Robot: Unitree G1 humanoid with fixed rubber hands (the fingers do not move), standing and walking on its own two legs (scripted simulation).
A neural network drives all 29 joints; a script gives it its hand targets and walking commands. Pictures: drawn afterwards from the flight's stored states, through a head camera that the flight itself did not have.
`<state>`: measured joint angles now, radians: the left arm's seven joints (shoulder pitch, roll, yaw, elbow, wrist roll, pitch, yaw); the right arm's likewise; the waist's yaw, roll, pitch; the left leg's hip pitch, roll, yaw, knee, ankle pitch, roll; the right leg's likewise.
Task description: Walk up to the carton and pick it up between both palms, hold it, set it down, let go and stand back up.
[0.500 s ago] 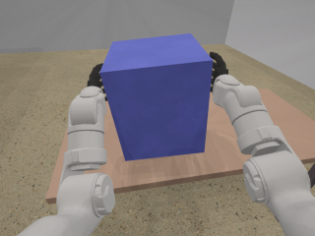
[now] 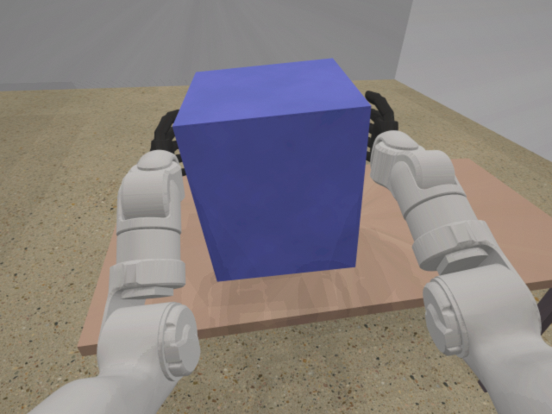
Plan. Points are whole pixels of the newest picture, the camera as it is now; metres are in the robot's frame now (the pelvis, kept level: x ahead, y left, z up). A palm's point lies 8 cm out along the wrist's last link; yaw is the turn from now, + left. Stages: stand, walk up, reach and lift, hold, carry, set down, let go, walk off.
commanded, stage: hold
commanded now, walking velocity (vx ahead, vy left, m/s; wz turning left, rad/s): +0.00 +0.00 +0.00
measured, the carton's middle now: (275, 169) +0.40 +0.01 +0.23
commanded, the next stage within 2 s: none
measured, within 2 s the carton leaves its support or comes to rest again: neither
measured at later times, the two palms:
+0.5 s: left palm (167, 162) +0.37 +0.16 +0.25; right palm (382, 145) +0.37 -0.14 +0.28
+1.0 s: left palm (168, 166) +0.37 +0.16 +0.25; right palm (382, 152) +0.37 -0.14 +0.27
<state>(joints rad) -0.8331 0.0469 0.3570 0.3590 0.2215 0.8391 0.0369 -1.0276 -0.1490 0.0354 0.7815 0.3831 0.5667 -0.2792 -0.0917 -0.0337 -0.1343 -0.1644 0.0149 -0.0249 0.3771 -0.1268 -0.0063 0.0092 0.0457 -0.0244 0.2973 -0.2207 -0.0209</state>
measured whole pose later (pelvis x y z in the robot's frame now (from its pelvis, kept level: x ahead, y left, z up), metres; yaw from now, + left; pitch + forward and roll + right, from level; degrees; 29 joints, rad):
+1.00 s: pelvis +0.00 +0.00 +0.00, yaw +0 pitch -5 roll -1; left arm -0.80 0.04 0.36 0.31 0.23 0.85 0.03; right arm -0.98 -0.14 0.05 0.72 0.39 0.59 -0.30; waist -0.09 -0.02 -0.12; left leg -0.15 0.01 -0.02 0.38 -0.13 -0.01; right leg 0.02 0.04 -0.02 0.30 -0.23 -0.02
